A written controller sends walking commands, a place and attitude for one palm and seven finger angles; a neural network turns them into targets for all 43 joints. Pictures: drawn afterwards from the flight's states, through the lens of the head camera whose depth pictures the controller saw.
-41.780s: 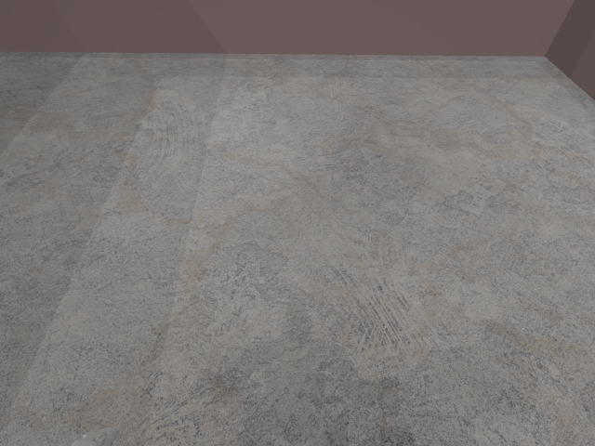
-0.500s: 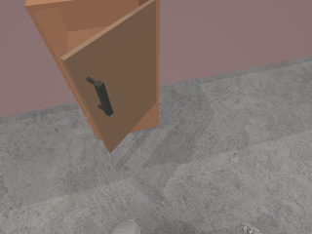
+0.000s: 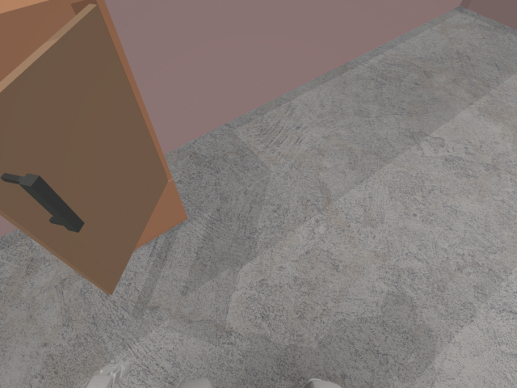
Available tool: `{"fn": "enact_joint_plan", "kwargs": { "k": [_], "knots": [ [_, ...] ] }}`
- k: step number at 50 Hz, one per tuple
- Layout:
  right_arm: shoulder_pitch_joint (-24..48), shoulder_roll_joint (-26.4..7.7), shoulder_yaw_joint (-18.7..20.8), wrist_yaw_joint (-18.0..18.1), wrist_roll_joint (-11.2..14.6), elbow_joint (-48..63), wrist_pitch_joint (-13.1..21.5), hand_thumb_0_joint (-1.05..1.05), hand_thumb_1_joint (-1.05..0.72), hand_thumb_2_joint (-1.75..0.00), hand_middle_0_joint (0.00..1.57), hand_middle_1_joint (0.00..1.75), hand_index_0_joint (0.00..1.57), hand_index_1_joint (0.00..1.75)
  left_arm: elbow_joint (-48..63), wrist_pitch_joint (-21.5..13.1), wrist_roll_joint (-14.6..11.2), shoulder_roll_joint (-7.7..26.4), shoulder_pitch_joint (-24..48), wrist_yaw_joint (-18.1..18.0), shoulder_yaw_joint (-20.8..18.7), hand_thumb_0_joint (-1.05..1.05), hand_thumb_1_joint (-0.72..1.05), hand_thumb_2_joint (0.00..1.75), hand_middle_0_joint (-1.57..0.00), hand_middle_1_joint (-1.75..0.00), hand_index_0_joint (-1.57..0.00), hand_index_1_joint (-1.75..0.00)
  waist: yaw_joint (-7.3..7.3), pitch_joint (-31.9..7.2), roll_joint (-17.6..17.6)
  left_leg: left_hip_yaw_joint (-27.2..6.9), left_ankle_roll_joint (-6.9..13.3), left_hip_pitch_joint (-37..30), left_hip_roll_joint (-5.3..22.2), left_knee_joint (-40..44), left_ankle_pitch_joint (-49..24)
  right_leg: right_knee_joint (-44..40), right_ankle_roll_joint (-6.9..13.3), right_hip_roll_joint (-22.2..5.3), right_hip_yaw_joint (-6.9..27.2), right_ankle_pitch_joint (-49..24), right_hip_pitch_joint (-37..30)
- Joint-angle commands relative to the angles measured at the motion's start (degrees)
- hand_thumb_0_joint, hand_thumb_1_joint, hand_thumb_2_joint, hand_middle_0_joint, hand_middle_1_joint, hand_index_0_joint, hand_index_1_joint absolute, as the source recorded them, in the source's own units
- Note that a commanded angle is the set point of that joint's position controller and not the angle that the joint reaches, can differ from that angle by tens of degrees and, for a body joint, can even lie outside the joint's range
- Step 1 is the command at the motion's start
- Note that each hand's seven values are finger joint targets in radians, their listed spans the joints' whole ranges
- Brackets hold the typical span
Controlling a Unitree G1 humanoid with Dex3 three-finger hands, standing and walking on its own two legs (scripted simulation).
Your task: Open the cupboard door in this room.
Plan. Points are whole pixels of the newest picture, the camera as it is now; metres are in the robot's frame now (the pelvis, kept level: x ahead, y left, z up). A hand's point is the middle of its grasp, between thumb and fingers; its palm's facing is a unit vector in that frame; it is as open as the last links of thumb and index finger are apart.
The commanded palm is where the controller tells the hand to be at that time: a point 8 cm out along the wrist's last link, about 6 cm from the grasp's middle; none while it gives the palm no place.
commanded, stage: walk to a spot facing it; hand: left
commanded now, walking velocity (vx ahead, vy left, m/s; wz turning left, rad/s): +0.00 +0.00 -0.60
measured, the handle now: (45, 203) +0.39 +0.41 +0.00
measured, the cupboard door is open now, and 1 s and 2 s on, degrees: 40 40 40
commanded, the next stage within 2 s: turn to face it in 1.90 s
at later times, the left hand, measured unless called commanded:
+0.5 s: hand (176, 359) +0.17 +0.16 -0.14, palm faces -0.28 -0.94 -0.20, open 7.4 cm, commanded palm none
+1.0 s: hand (217, 333) +0.22 +0.10 -0.17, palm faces -0.51 -0.84 -0.18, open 7.4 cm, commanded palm none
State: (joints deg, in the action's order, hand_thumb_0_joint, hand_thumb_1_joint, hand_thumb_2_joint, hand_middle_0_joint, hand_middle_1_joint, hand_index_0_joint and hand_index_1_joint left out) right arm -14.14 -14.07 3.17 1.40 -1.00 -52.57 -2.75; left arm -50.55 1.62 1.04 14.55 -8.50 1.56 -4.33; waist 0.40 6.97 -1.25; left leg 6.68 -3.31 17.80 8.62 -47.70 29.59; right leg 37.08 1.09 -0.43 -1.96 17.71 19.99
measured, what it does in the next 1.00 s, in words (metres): walks ahead, turning right: left foot, then right foot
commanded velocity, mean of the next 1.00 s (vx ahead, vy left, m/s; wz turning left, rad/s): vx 0.17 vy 0.00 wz -0.58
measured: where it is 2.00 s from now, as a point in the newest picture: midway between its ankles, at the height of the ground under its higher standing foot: (388, 320)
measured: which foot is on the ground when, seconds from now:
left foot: up 0.00-0.24, down 0.26-0.58, up 0.60-0.92, down 0.94-1.00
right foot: down 0.00-0.26, up 0.28-0.56, down 0.58-0.94, up 0.96-1.00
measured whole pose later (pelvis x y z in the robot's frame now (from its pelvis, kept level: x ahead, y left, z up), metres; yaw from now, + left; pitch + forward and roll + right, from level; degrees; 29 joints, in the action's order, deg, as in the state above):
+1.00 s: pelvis +0.11 -0.07 +0.01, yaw -36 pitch +1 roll +0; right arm -9.8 -12.0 2.2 0.5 -2.2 -49.5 3.6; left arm -57.9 1.0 1.2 12.6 -19.0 1.9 -4.8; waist -1.2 2.8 2.4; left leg 4.6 -0.7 20.7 4.0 -34.6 13.9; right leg 54.1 2.1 2.7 3.2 28.1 18.1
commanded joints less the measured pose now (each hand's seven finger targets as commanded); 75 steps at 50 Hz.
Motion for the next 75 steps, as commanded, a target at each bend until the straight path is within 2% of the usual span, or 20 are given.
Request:
{"fn": "enact_joint_plan", "kwargs": {
  "k": [1, 11, 13, 17, 23, 27, 28, 29, 32, 44, 45, 47, 48, 51, 55, 60, 63, 65, 70, 75],
  "knots": [
    [4.43, -5.27, 1.37, 0.68, 0.35, 6.85, 1.6, 0.0, -0.9, -0.9, 0.2, 0.3, 0.2, 0.3, 2.19, -0.23, 0.32, 11.17, -5.52, -2.84, -3.39, 0.0, 0.9, 0.9, -0.2, -0.3, -0.2, -0.3, -3.76, -11.58, 17.68, -7.28, 0.31, 17.68, -2.39, -19.9, 1.91, -14.38, 12.54, -15.84, 23.52, -25.17, -17.5],
    [-5.75, -3.09, 0.95, 0.64, 0.59, 2.68, 2.31, 0.0, -0.9, -0.9, 0.2, 0.3, 0.2, 0.3, 4.26, 0.41, 0.23, 8.59, 2.22, -1.93, -2.4, 0.0, 0.9, 0.9, -0.2, -0.3, -0.2, -0.3, 3.05, -9.26, 7.38, -5.07, 0.89, -8.35, -6.56, 17.79, -13.17, -11.92, 5.58, -7.04, 20.7, -7.62, 3.24],
    [-7.63, -12.64, 2.44, 1.32, -1.04, 3.45, 3.3, 0.0, -0.9, -0.9, 0.2, 0.3, 0.2, 0.3, 6.58, 0.91, -0.7, 2.81, 0.65, -0.96, -1.19, 0.0, 0.9, 0.9, -0.2, -0.3, -0.2, -0.3, 3.14, -7.8, -19.28, -31.74, 10.2, -13.36, 16.63, 35.73, -6.62, 10.22, -1.19, 6.15, 5.78, 14.44, 17.28],
    [0.0, -8.4, 1.02, 1.44, -1.23, 5.46, 4.01, 0.0, -0.9, -0.9, 0.2, 0.3, 0.2, 0.3, 4.57, 0.51, 0.53, 3.87, 0.41, 0.65, -2.21, 0.0, 0.9, 0.9, -0.2, -0.3, -0.2, -0.3, -0.93, -6.5, -9.89, -16.34, 10.55, -4.97, 11.82, 31.96, -23.56, 30.77, -3.24, -0.32, 3.5, 8.37, 13.43],
    [-5.86, -8.52, 1.85, 1.04, -1.15, 2.88, 3.54, 0.0, -0.9, -0.9, 0.2, 0.3, 0.2, 0.3, 5.34, 0.21, 0.05, 0.67, 3.09, 0.85, -0.83, 0.0, 0.9, 0.9, -0.2, -0.3, -0.2, -0.3, 2.23, -9.95, -11.04, -3.82, 9.47, -13.4, 10.17, 24.83, -41.94, 10.51, -3.29, -0.15, -3.04, 8.5, 6.67],
    [-4.48, -9.06, 2.46, 0.23, -0.83, 3.16, 2.68, 0.0, -0.9, -0.9, 0.2, 0.3, 0.2, 0.3, 3.58, -0.43, 0.18, 2.44, -2.36, 0.67, -1.34, 0.0, 0.9, 0.9, -0.2, -0.3, -0.2, -0.3, -0.16, -11.32, -9.25, 0.29, 5.22, -6.27, 9.41, 18.17, -22.03, -8.91, -1.18, 1.29, -5.54, 0.31, -8.54],
    [-3.04, -7.03, 2.21, -0.21, -0.27, 4.21, 2.6, 0.0, -0.9, -0.9, 0.2, 0.3, 0.2, 0.3, 2.02, -0.74, 0.61, 6.47, -6.95, 0.25, -2.29, 0.0, 0.9, 0.9, -0.2, -0.3, -0.2, -0.3, -2.85, -11.7, 1.13, 3.34, 2.56, 5.1, 5.91, 9.92, -8.4, -15.29, 1.47, -4.56, 3.09, 2.73, -19.72],
    [2.01, -2.23, 1.0, -0.78, 0.25, 7.36, 2.51, 0.0, -0.9, -0.9, 0.2, 0.3, 0.2, 0.3, 0.39, -1.12, 0.89, 13.8, -11.34, -0.69, -3.9, 0.0, 0.9, 0.9, -0.2, -0.3, -0.2, -0.3, -6.45, -8.76, 23.24, 7.41, -0.93, 22.55, -3.61, -5.84, 11.23, -23.14, 8.4, -20.0, 27.62, 5.43, -25.21],
    [8.32, -5.68, 1.72, -1.25, -0.18, 8.1, 2.51, 0.0, -0.9, -0.9, 0.2, 0.3, 0.2, 0.3, 1.02, -1.76, 0.1, 10.61, -8.33, -2.07, -3.24, 0.0, 0.9, 0.9, -0.2, -0.3, -0.2, -0.3, -4.85, -3.85, 14.56, -6.88, 0.17, 26.57, -1.41, -17.65, -1.76, -25.51, 12.2, -17.7, 29.25, 14.81, -16.48],
    [2.72, -3.25, 1.44, -1.39, 0.03, 5.52, 5.87, 0.0, -0.9, -0.9, 0.2, 0.3, 0.2, 0.3, -0.72, -3.69, 0.12, 8.31, -6.18, -0.79, -3.09, 0.0, 0.9, 0.9, -0.2, -0.3, -0.2, -0.3, 0.72, -5.48, 7.57, -2.9, -0.05, -2.96, -7.27, 17.32, -15.38, -16.52, 8.59, -8.68, 19.23, -1.15, -4.89],
    [-3.22, -5.39, 1.74, -0.62, -0.05, 3.26, 6.48, 0.0, -0.9, -0.9, 0.2, 0.3, 0.2, 0.3, -0.26, -3.66, 0.05, 6.36, -4.97, -0.62, -2.72, 0.0, 0.9, 0.9, -0.2, -0.3, -0.2, -0.3, 3.49, -7.53, 2.28, -4.3, 0.66, -14.72, -5.82, 22.75, -14.97, -9.97, 6.41, -5.39, 16.68, -1.65, 1.79],
    [-18.09, -15.07, 3.52, 0.57, -1.85, 0.41, 6.79, 0.0, -0.9, -0.9, 0.2, 0.3, 0.2, 0.3, 2.33, -3.93, -0.51, 1.19, -4.69, 0.38, -1.23, 0.0, 0.9, 0.9, -0.2, -0.3, -0.2, -0.3, 8.52, -13.68, -19.58, -38.02, 11.4, -29.02, 20.79, 34.96, 3.32, 24.14, 1.0, 5.55, 2.41, 17.71, 21.13],
    [-16.13, -13.87, 3.1, 0.32, -1.68, 0.88, 6.29, 0.0, -0.9, -0.9, 0.2, 0.3, 0.2, 0.3, 3.3, -4.3, 0.22, 2.59, -1.31, 0.72, -1.59, 0.0, 0.9, 0.9, -0.2, -0.3, -0.2, -0.3, 7.73, -8.78, -10.36, -39.89, 14.41, -21.15, 22.71, 36.72, 7.36, 31.41, 1.63, 0.54, 5.43, 15.58, 23.51],
    [-5.37, -6.66, 0.99, 0.11, -1.32, 2.91, 6.78, 0.0, -0.9, -0.9, 0.2, 0.3, 0.2, 0.3, 1.59, -3.53, 0.98, 1.57, -1.56, 2.07, -1.83, 0.0, 0.9, 0.9, -0.2, -0.3, -0.2, -0.3, 1.53, -1.26, -10.84, -21.94, 9.56, -7.26, 14.21, 38.23, 2.29, 34.97, 0.4, -4.95, 4.02, 3.04, 22.32],
    [-8.55, -5.61, 0.7, 0.05, -1.13, 0.26, 7.59, 0.0, -0.9, -0.9, 0.2, 0.3, 0.2, 0.3, 2.06, -2.52, 0.82, -1.67, 0.23, 2.72, -0.46, 0.0, 0.9, 0.9, -0.2, -0.3, -0.2, -0.3, 1.26, -6.66, -8.3, -4.85, 8.49, -11.67, 9.57, 35.07, -19.02, 19.65, -0.92, -5.21, -0.11, -1.9, 16.84],
    [-9.19, -6.44, 1.2, -0.72, -1.41, -1.01, 6.46, 0.0, -0.9, -0.9, 0.2, 0.3, 0.2, 0.3, 3.0, -2.29, 0.75, -0.93, 4.65, 2.41, -0.35, 0.0, 0.9, 0.9, -0.2, -0.3, -0.2, -0.3, 1.57, -3.74, -6.93, 0.31, 8.2, -6.31, 10.51, 34.49, -15.51, 3.61, -0.51, -3.14, -4.79, -4.4, 5.3],
    [-7.57, -6.36, 0.96, -1.01, -1.08, -1.48, 5.9, 0.0, -0.9, -0.9, 0.2, 0.3, 0.2, 0.3, -0.65, -3.08, 0.9, 2.71, -5.58, 1.71, -1.38, 0.0, 0.9, 0.9, -0.2, -0.3, -0.2, -0.3, -4.47, -8.34, -0.6, 4.83, 5.07, -1.4, 6.68, 18.5, -23.05, -4.23, 1.72, 0.33, -6.55, -4.16, -14.97],
    [-4.26, -0.99, -0.17, -1.69, 0.65, 2.24, 6.34, 0.0, -0.9, -0.9, 0.2, 0.3, 0.2, 0.3, -5.46, -4.12, 0.33, 14.63, -22.78, -0.19, -4.49, 0.0, 0.9, 0.9, -0.2, -0.3, -0.2, -0.3, -11.52, -17.75, 24.43, 7.05, 0.77, 24.34, -5.81, -18.36, 7.17, -19.12, 12.67, -24.09, 32.2, 3.18, -39.36],
    [-2.49, -0.72, 0.46, -1.39, -0.66, -2.03, 4.93, 0.0, -0.9, -0.9, 0.2, 0.3, 0.2, 0.3, -2.38, -4.69, -0.06, 4.6, -5.89, -1.86, -1.08, 0.0, 0.9, 0.9, -0.2, -0.3, -0.2, -0.3, -1.14, -6.65, 9.22, -4.7, 0.37, 17.05, 1.56, -16.21, -8.62, -23.36, 10.58, -16.49, 13.37, -8.94, -11.66],
    [-2.21, 1.24, 0.44, -2.44, -0.58, -2.56, 4.5, 0.0, -0.9, -0.9, 0.2, 0.3, 0.2, 0.3, -4.86, -6.08, -0.14, 4.03, -6.74, -1.33, -0.85, 0.0, 0.9, 0.9, -0.2, -0.3, -0.2, -0.3, 0.25, -4.48, 6.3, -1.77, 0.08, 13.36, -1.0, -1.15, -16.45, -25.73, 10.29, -12.69, 8.58, -8.7, -10.54]
  ]
}}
